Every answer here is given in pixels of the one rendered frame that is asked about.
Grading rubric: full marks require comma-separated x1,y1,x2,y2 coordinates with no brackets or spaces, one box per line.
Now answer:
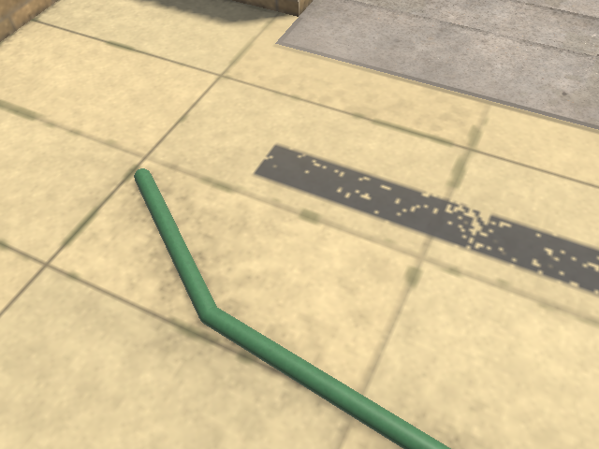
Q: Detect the stairs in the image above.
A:
354,0,599,57

